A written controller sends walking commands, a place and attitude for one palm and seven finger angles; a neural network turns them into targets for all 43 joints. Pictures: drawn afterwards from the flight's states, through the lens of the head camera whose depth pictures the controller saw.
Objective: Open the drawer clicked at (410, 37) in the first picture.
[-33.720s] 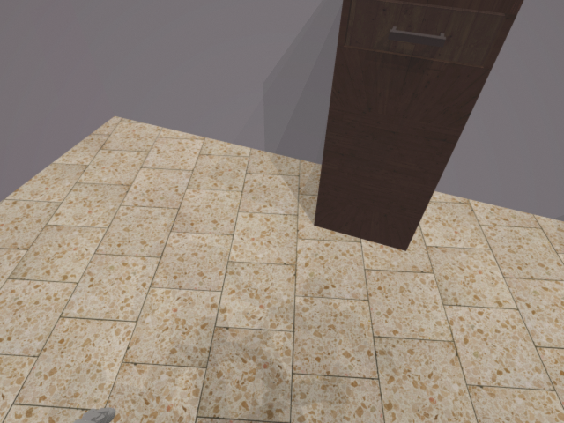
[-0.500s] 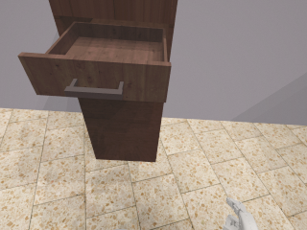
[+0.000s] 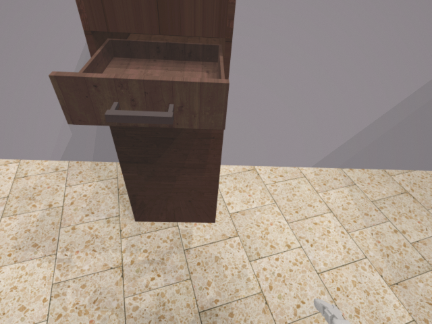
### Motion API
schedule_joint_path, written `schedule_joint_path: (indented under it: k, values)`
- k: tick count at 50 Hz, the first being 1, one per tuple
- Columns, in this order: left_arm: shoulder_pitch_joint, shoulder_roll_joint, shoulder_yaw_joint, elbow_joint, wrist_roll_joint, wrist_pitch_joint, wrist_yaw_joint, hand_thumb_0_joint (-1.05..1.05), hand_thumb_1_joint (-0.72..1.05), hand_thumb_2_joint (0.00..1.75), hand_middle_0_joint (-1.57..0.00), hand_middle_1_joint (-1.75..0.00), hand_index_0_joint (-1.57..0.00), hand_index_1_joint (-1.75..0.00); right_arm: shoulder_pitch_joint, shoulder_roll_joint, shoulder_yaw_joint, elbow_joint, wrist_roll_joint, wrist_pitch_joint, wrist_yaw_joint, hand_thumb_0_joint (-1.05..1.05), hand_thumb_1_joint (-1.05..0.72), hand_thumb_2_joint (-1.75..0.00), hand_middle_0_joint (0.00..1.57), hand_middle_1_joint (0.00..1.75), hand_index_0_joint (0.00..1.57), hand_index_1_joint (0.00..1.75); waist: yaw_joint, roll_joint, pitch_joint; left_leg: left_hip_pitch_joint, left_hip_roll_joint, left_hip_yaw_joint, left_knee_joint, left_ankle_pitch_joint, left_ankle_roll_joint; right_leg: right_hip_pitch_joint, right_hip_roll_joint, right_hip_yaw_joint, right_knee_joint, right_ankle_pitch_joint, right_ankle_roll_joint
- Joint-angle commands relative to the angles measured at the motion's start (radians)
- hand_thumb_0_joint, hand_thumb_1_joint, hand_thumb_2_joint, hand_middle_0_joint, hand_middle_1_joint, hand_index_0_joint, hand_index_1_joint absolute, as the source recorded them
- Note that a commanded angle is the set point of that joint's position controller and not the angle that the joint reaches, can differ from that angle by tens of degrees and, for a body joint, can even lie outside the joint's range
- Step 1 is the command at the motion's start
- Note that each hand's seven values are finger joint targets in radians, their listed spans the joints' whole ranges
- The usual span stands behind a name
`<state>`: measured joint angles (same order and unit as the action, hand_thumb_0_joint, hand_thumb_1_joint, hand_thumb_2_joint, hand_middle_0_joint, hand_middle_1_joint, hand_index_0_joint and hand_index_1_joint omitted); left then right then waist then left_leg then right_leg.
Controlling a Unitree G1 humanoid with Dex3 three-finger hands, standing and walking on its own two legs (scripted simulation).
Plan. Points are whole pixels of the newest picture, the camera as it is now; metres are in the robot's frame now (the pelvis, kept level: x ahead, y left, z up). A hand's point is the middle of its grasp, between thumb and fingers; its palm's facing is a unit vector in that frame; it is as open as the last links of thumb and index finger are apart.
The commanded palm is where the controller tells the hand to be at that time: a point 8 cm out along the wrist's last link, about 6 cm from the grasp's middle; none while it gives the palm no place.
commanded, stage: stop stepping back and stand still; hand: left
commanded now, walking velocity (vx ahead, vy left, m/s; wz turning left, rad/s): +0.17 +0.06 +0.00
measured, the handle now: (141, 112) +0.52 +0.20 +0.15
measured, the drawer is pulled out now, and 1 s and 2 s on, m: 0.29 0.29 0.29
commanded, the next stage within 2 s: let the arm hang, fingers relaxed in 0.58 s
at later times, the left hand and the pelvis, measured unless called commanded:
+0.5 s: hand out of the picture +0.13 +0.23 +0.38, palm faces +0.69 -0.62 -0.36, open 7.4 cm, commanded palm +0.08 +0.28 +0.33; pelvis -0.04 +0.00 +0.01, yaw +1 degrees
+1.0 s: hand out of the picture -0.04 +0.17 -0.17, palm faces +0.06 -0.98 -0.19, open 6.9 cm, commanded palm none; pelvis -0.08 -0.02 -0.01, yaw +5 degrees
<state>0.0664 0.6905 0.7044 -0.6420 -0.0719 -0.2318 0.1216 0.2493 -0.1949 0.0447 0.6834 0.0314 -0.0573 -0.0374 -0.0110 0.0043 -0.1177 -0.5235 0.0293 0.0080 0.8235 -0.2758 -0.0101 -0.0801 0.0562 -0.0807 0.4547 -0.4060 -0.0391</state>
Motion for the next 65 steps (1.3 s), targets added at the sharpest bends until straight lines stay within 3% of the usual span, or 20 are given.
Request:
schedule_joint_path:
  k: [1,5,7,9,13,18,22,24,27,33,34,36,39,42,44,46,49,53,56,65]
  values:
    - [-0.051,0.075,-0.004,0.062,-0.002,0.015,0.006,0.00,0.90,0.90,-0.20,-0.30,-0.20,-0.30,-0.126,-0.126,-0.041,-0.169,0.011,-0.053,-0.020,0.00,-0.90,-0.90,0.20,0.30,0.20,0.30,-0.004,-0.123,0.130,-0.001,0.016,0.010,-0.049,-0.008,0.027,-0.071,-0.306,0.149,-0.095,0.714,-0.067]
    - [-0.125,0.011,-0.125,-0.059,0.000,0.017,-0.003,0.00,0.90,0.90,-0.20,-0.30,-0.20,-0.30,-0.121,-0.157,-0.059,-0.179,-0.003,-0.069,-0.030,0.00,-0.90,-0.90,0.20,0.30,0.20,0.30,-0.032,0.019,0.089,0.347,0.018,-0.036,-0.291,0.210,0.080,-0.240,-0.180,0.045,0.090,0.504,0.015]
    - [-0.149,0.042,-0.094,-0.218,0.004,-0.001,0.006,0.00,0.90,0.90,-0.20,-0.30,-0.20,-0.30,-0.104,-0.169,-0.067,-0.222,-0.004,-0.087,-0.021,0.00,-0.90,-0.90,0.20,0.30,0.20,0.30,-0.025,0.221,0.008,0.470,0.210,-0.354,-0.400,0.434,0.184,-0.379,-0.033,0.013,0.345,0.170,0.067]
    - [-0.171,0.132,-0.023,-0.360,0.012,-0.045,0.015,0.00,0.90,0.90,-0.20,-0.30,-0.20,-0.30,-0.126,-0.144,-0.067,-0.210,-0.036,-0.102,-0.011,0.00,-0.90,-0.90,0.20,0.30,0.20,0.30,-0.017,0.250,-0.013,0.438,0.302,-0.493,-0.517,0.390,0.210,-0.435,-0.036,0.123,0.568,-0.156,0.040]
    - [0.061,0.102,0.059,-0.487,0.007,-0.055,0.036,0.00,0.90,0.90,-0.20,-0.30,-0.20,-0.30,-0.152,-0.113,-0.076,-0.213,-0.024,-0.141,0.006,0.00,-0.90,-0.90,0.20,0.30,0.20,0.30,0.009,0.259,-0.076,0.298,0.180,-0.188,-0.556,0.067,0.129,-0.265,-0.054,0.052,0.412,-0.021,0.046]
    - [0.049,0.117,0.128,-0.263,-0.001,-0.041,0.053,0.00,0.90,0.90,-0.20,-0.30,-0.20,-0.30,-0.132,-0.109,-0.064,-0.196,-0.020,-0.121,-0.015,0.00,-0.90,-0.90,0.20,0.30,0.20,0.30,-0.005,0.253,-0.029,0.066,0.144,-0.078,-0.589,-0.204,0.065,0.008,-0.028,-0.040,0.088,0.060,0.044]
    - [-0.059,0.124,0.070,0.071,-0.006,-0.009,0.036,0.00,0.90,0.90,-0.20,-0.30,-0.20,-0.30,-0.098,-0.132,-0.065,-0.178,-0.011,-0.080,-0.022,0.00,-0.90,-0.90,0.20,0.30,0.20,0.30,-0.037,-0.058,0.064,0.185,0.032,-0.039,-0.254,-0.103,0.001,-0.220,-0.234,0.267,-0.245,-0.047,-0.060]
    - [-0.102,0.121,0.045,0.120,-0.002,-0.005,0.033,0.00,0.90,0.90,-0.20,-0.30,-0.20,-0.30,-0.123,-0.133,-0.068,-0.167,0.011,-0.071,-0.023,0.00,-0.90,-0.90,0.20,0.30,0.20,0.30,-0.019,-0.156,0.082,0.241,0.013,-0.033,-0.099,-0.077,0.008,-0.346,-0.308,0.336,-0.310,-0.165,-0.068]
    - [-0.015,0.045,-0.021,0.136,0.009,0.006,0.017,0.00,0.90,0.90,-0.20,-0.30,-0.20,-0.30,-0.119,-0.134,-0.063,-0.168,0.010,-0.069,-0.016,0.00,-0.90,-0.90,0.20,0.30,0.20,0.30,-0.009,-0.170,0.109,0.159,0.027,-0.044,-0.123,-0.069,0.027,-0.246,-0.295,0.232,-0.227,0.069,-0.058]
    - [0.106,0.029,-0.052,-0.261,0.013,-0.021,0.018,0.00,0.90,0.90,-0.20,-0.30,-0.20,-0.30,-0.148,-0.149,-0.074,-0.215,0.002,-0.078,-0.017,0.00,-0.90,-0.90,0.20,0.30,0.20,0.30,0.006,-0.001,0.031,0.256,0.063,-0.076,-0.382,0.264,0.044,-0.104,-0.141,0.101,-0.086,0.291,0.031]
    - [0.253,-0.269,-0.573,0.743,0.056,0.127,-0.097,0.00,0.90,0.90,-0.20,-0.30,-0.20,-0.30,-0.138,-0.316,-0.120,0.047,0.016,-0.144,0.020,0.00,-0.90,-0.90,0.20,0.30,0.20,0.30,-0.058,0.065,0.091,0.288,0.124,-0.152,-0.268,0.573,0.065,-0.323,-0.152,0.023,0.237,0.404,0.025]
    - [0.269,-0.336,-0.558,0.740,0.096,0.235,-0.125,0.00,0.90,0.90,-0.20,-0.30,-0.20,-0.30,-0.082,-0.285,-0.118,0.060,-0.021,-0.065,0.037,0.00,-0.90,-0.90,0.20,0.30,0.20,0.30,-0.020,0.209,0.048,0.276,0.200,-0.253,-0.420,0.797,0.157,-0.350,-0.057,0.062,0.414,-0.026,0.057]
    - [0.171,-0.314,-0.611,0.855,0.107,0.239,-0.122,0.00,0.90,0.90,-0.20,-0.30,-0.20,-0.30,-0.074,-0.264,-0.109,0.034,-0.061,-0.025,0.026,0.00,-0.90,-0.90,0.20,0.30,0.20,0.30,-0.017,0.028,0.016,0.258,0.222,-0.304,-0.397,0.628,0.218,-0.374,-0.061,0.167,0.516,-0.131,0.054]
    - [0.230,-0.274,-0.612,1.083,0.109,0.225,-0.123,0.00,0.90,0.90,-0.20,-0.30,-0.20,-0.30,-0.137,-0.277,-0.109,0.034,-0.062,0.011,0.024,0.00,-0.90,-0.90,0.20,0.30,0.20,0.30,0.055,-0.095,-0.034,0.178,0.120,-0.167,-0.277,0.404,0.118,-0.078,-0.069,0.129,0.121,0.155,0.042]
    - [0.216,-0.189,-0.613,1.199,0.114,0.224,-0.114,0.00,0.90,0.90,-0.20,-0.30,-0.20,-0.30,-0.105,-0.159,-0.089,0.037,-0.044,0.038,0.027,0.00,-0.90,-0.90,0.20,0.30,0.20,0.30,0.026,-0.254,0.012,0.066,-0.077,-0.045,-0.082,-0.182,0.008,-0.117,-0.354,0.509,-0.139,0.249,-0.083]
    - [0.129,-0.209,-0.641,1.298,0.105,0.239,-0.117,0.00,0.90,0.90,-0.20,-0.30,-0.20,-0.30,-0.054,-0.153,-0.085,0.091,-0.052,0.060,0.032,0.00,-0.90,-0.90,0.20,0.30,0.20,0.30,-0.024,0.013,0.046,0.183,-0.062,-0.016,-0.011,-0.224,0.011,-0.248,-0.320,0.416,-0.140,0.110,-0.139]
    - [0.106,-0.249,-0.636,1.426,0.092,0.229,-0.106,0.00,0.90,0.90,-0.20,-0.30,-0.20,-0.30,-0.023,-0.158,-0.089,0.151,-0.047,0.068,0.013,0.00,-0.90,-0.90,0.20,0.30,0.20,0.30,-0.031,-0.077,0.043,0.240,-0.025,-0.039,-0.071,-0.108,0.019,-0.202,-0.259,0.351,-0.126,0.260,-0.126]
    - [0.196,-0.372,-0.656,1.548,0.076,0.243,-0.102,0.00,0.90,0.90,-0.20,-0.30,-0.20,-0.30,0.010,-0.158,-0.077,0.223,-0.058,0.060,0.005,0.00,-0.90,-0.90,0.20,0.30,0.20,0.30,0.003,0.259,0.071,0.278,0.137,-0.266,-0.471,0.051,0.091,-0.189,-0.095,0.151,0.006,0.098,0.000]
    - [0.233,-0.365,-0.659,1.642,0.086,0.258,-0.108,0.00,0.90,0.90,-0.20,-0.30,-0.20,-0.30,-0.012,-0.171,-0.087,0.255,-0.057,0.070,0.002,0.00,-0.90,-0.90,0.20,0.30,0.20,0.30,0.025,0.225,0.181,0.125,0.150,-0.308,-0.644,-0.317,0.098,-0.111,-0.065,0.111,0.038,0.062,0.011]
    - [0.241,-0.323,-0.662,1.743,0.089,0.229,-0.104,0.00,0.90,0.90,-0.20,-0.30,-0.20,-0.30,0.068,-0.146,-0.097,0.342,-0.047,0.069,0.011,0.00,-0.90,-0.90,0.20,0.30,0.20,0.30,-0.006,-0.069,0.194,0.261,0.044,-0.137,-0.512,-0.161,0.061,-0.208,-0.143,0.221,-0.190,-0.092,-0.011]
